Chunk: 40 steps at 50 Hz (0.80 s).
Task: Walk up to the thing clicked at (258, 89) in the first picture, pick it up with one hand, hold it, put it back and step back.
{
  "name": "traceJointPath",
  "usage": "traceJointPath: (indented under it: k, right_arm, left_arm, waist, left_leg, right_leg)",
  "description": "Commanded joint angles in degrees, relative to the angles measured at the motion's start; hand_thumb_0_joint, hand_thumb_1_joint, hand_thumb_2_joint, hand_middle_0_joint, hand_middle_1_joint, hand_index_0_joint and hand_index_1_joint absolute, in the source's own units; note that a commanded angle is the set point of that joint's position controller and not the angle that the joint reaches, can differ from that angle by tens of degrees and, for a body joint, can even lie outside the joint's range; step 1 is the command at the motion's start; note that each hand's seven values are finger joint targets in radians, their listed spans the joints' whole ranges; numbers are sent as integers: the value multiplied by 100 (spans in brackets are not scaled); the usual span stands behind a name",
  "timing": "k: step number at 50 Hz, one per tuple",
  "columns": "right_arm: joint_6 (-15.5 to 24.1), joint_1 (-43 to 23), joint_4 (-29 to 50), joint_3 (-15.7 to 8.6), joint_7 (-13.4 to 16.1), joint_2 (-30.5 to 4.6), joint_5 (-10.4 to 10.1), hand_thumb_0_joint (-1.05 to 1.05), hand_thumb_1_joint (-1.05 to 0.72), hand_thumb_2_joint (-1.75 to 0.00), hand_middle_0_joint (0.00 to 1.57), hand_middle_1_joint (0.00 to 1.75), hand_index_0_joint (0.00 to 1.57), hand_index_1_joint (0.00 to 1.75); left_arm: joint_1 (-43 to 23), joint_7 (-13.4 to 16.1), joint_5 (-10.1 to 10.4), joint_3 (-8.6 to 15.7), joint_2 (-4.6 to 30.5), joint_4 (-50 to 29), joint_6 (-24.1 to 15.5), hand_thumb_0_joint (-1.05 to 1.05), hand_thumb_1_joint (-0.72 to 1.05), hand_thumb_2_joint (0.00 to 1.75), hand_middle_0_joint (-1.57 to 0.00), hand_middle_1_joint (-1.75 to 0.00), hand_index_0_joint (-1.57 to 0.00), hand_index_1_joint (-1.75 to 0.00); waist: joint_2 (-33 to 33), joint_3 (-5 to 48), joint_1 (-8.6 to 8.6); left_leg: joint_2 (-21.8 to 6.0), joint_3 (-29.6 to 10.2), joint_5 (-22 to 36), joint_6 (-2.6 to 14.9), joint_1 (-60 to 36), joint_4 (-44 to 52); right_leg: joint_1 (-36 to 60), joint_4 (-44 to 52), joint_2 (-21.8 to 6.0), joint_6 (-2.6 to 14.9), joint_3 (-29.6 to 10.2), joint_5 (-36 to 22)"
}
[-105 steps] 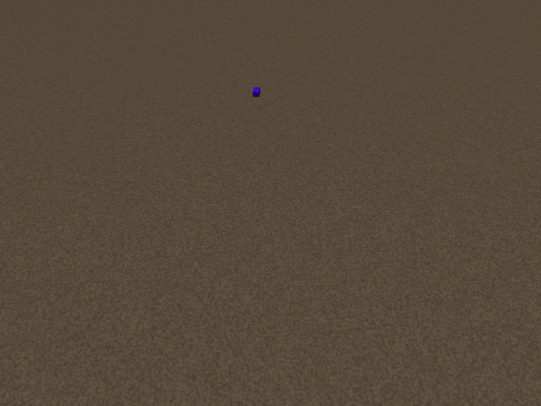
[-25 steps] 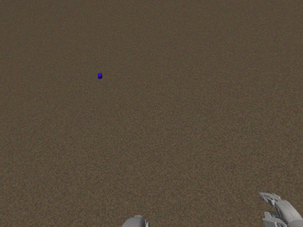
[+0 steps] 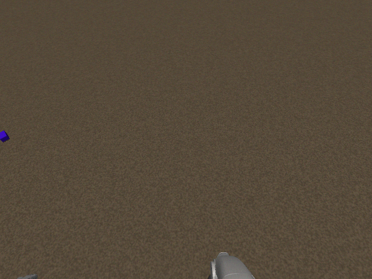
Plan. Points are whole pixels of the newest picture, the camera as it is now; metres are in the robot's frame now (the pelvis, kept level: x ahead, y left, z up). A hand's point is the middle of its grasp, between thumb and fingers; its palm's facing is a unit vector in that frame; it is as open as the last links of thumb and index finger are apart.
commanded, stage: walk up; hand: left
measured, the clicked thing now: (3, 136) +1.33 +1.17 -0.75
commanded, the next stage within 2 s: none
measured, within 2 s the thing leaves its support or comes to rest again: neither
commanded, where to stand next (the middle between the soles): +0.88 +1.31 m, yaw -51 degrees
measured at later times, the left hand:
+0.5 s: hand out of the picture +0.37 +0.50 -0.16, palm faces -0.23 -0.79 -0.57, open 7.4 cm
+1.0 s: hand out of the picture +0.64 +0.59 -0.12, palm faces -0.29 -0.74 -0.61, open 7.3 cm
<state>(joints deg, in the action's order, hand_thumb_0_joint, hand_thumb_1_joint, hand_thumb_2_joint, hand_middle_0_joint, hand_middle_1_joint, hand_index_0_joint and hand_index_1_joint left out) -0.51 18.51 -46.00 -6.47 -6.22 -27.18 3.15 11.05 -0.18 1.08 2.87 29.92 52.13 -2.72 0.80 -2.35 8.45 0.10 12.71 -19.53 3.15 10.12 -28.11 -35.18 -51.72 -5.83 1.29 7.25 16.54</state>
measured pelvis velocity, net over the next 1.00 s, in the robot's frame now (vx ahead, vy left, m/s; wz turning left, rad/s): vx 0.44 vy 0.33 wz -0.37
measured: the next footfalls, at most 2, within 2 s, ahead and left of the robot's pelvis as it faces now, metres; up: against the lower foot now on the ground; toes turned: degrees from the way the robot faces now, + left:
right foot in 0.12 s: +0.22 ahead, -0.08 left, +0.00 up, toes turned -14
left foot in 0.48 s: +0.43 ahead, +0.32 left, +0.00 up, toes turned -8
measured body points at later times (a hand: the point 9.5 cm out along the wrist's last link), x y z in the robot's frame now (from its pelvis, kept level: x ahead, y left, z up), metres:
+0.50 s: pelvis +0.27 +0.19 -0.04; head +0.28 +0.17 +0.41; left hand +0.38 +0.53 -0.12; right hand +0.35 -0.18 -0.12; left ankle +0.39 +0.33 -0.74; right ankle +0.18 -0.06 -0.73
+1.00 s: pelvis +0.44 +0.33 -0.02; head +0.45 +0.28 +0.42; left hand +0.65 +0.62 -0.08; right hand +0.39 +0.00 -0.16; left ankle +0.48 +0.44 -0.66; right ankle +0.45 +0.19 -0.73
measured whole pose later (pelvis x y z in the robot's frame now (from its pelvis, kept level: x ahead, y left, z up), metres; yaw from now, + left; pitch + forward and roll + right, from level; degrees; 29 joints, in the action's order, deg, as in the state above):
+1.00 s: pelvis +0.44 +0.33 -0.02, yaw -21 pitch -1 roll -2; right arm -6.0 13.9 -42.7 -5.6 -4.7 -25.4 4.3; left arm 15.9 6.6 -0.4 3.1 24.6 48.2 -3.8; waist 8.8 -4.8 2.5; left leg -2.1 -2.8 -23.5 -2.2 33.8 -74.0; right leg -23.6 -40.7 -2.0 2.3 7.2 16.0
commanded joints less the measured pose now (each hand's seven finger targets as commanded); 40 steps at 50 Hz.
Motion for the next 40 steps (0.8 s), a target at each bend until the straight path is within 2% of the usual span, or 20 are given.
traceJointPath:
  k: [1,3,4,5,6,7,8,12,13,17,21,23,24,25,26,28,30,36,38,40]
  right_arm:
    - [200,-741,934,-374,13,-1160,51,0,-90,-90,20,30,20,30]
    - [192,-881,1040,-399,60,-1201,33,0,-90,-90,20,30,20,30]
    - [186,-1063,1162,-399,96,-1211,10,0,-90,-90,20,30,20,30]
    - [183,-1075,1272,-322,120,-1096,32,0,-90,-90,20,30,20,30]
    - [176,-841,1320,-181,144,-721,96,0,-90,-90,20,30,20,30]
    - [132,-443,1326,-232,134,-1049,34,0,-90,-90,20,30,20,30]
    - [57,-720,1326,-335,199,-1419,20,0,-90,-90,20,30,20,30]
    - [-33,-407,1039,-266,87,-1314,48,0,-90,-90,20,30,20,30]
    - [-145,-357,943,-198,-16,-1082,-49,0,-90,-90,20,30,20,30]
    - [-273,-706,1022,-279,-263,-1066,-23,0,-90,-90,20,30,20,30]
    - [-184,-797,921,-358,-280,-1032,-31,0,-90,-90,20,30,20,30]
    - [-151,47,643,-483,-177,-1096,14,0,-90,-90,20,30,20,30]
    - [-92,719,455,-594,-90,-1283,101,0,-90,-90,20,30,20,30]
    - [14,772,536,-624,36,-1811,137,0,-90,-90,20,30,20,30]
    - [43,87,622,-724,158,-2226,-18,0,-90,-90,20,30,20,30]
    - [54,-472,837,-577,263,-1569,-6,0,-90,-90,20,30,20,30]
    - [56,-791,868,-440,313,-1274,30,0,-90,-90,20,30,20,30]
    - [-15,-778,970,-280,306,-912,183,0,-90,-90,20,30,20,30]
    - [-72,-815,1061,-275,291,-904,182,0,-90,-90,20,30,20,30]
    - [-121,-1207,1223,-273,267,-939,178,0,-90,-90,20,30,20,30]
  left_arm:
    - [-228,41,-2,393,1058,-536,-103,0,90,90,-20,-30,-20,-30]
    - [417,81,11,435,1003,-416,-87,0,90,90,-20,-30,-20,-30]
    - [1307,152,14,541,1124,-203,-64,0,90,90,-20,-30,-20,-30]
    - [2370,281,-21,717,1434,18,-59,0,90,90,-20,-30,-20,-30]
    - [2680,447,-77,813,1715,-19,-44,0,90,90,-20,-30,-20,-30]
    - [1904,571,-34,798,1964,-485,-43,0,90,90,-20,-30,-20,-30]
    - [1392,692,62,761,1999,-673,-67,0,90,90,-20,-30,-20,-30]
    - [282,682,-27,573,1597,-877,-346,0,90,90,-20,-30,-20,-30]
    - [335,639,-128,576,1593,-737,-367,0,90,90,-20,-30,-20,-30]
    - [198,609,-279,665,1906,-688,-459,0,90,90,-20,-30,-20,-30]
    - [288,610,-308,694,1902,-555,-409,0,90,90,-20,-30,-20,-30]
    - [-45,617,-332,594,1623,-565,-325,0,90,90,-20,-30,-20,-30]
    - [179,622,-348,438,1076,-515,-272,0,90,90,-20,-30,-20,-30]
    - [288,659,-250,268,425,-649,-249,0,90,90,-20,-30,-20,-30]
    - [654,818,-167,229,600,-457,-265,0,90,90,-20,-30,-20,-30]
    - [524,756,-7,257,956,-129,-297,0,90,90,-20,-30,-20,-30]
    - [1075,696,25,343,1143,245,-230,0,90,90,-20,-30,-20,-30]
    - [998,628,-34,304,834,136,-115,0,90,90,-20,-30,-20,-30]
    - [1115,631,-64,334,803,117,-76,0,90,90,-20,-30,-20,-30]
    - [1699,666,-91,444,786,200,-84,0,90,90,-20,-30,-20,-30]
  waist:
    - [200,89,-321]
    - [75,395,-800]
    - [-158,703,-1301]
    - [-591,1232,-1842]
    - [-1473,1169,-1842]
    - [-571,1485,-1395]
    - [-27,1410,-1225]
    - [-6,335,-380]
    - [-431,231,-431]
    - [-1008,-80,-422]
    - [-826,86,-386]
    - [-294,368,273]
    - [906,690,642]
    - [2571,454,511]
    - [2677,719,-24]
    - [1227,495,-185]
    - [1413,608,-479]
    - [1090,536,-366]
    - [913,457,-455]
    - [507,432,-930]
  left_leg:
    - [-1273,-1087,758,252,-80,1223]
    - [-1034,-524,2711,-45,440,-99]
    - [-762,-215,3807,-308,1017,-1290]
    - [-511,-159,3589,-554,1968,-2849]
    - [-61,-627,-1005,-676,3856,-4025]
    - [-229,-1833,-1533,-925,4325,-5022]
    - [-473,-2502,-1180,-917,4343,-5806]
    - [-843,-2262,-21,-442,3219,-4226]
    - [-963,-2082,-124,-464,2807,-4107]
    - [-995,-1565,543,-431,2284,-3172]
    - [-739,-1143,766,-359,1159,-2161]
    - [-300,-781,230,-319,-279,-1544]
    - [-326,-1238,-432,-212,-1053,-683]
    - [-1722,-3520,-167,-47,-966,743]
    - [-2283,-4994,-591,453,-838,1336]
    - [-1867,-3474,317,143,-313,812]
    - [-1473,-2456,1061,253,-291,280]
    - [-1441,-1734,1911,721,95,445]
    - [-1488,-1758,1389,629,490,412]
    - [-1229,-1156,2365,293,1175,-465]
  right_leg:
    - [551,854,-14,40,151,-547]
    - [2096,1486,333,174,453,-760]
    - [3330,1898,537,275,612,-906]
    - [4824,2105,387,434,235,-395]
    - [5912,2338,-1039,900,-1951,171]
    - [5586,2833,-2290,1610,-4397,901]
    - [4932,3197,-2695,2138,-5042,1428]
    - [2227,2763,-1290,1145,-2219,-716]
    - [1640,2932,-1245,1199,-1906,-412]
    - [417,3218,-900,1092,-1603,1510]
    - [88,2673,-703,906,-1283,963]
    - [-574,1361,-364,633,-795,426]
    - [-951,-534,139,362,-294,462]
    - [-1859,-1949,966,170,-356,2007]
    - [-1950,-2782,620,433,-1061,1815]
    - [-1591,-2346,195,301,-1132,711]
    - [-1076,-1683,-40,186,-930,416]
    - [109,-143,93,82,-158,233]
    - [801,286,78,170,-198,9]
    - [2048,1405,170,297,-162,-556]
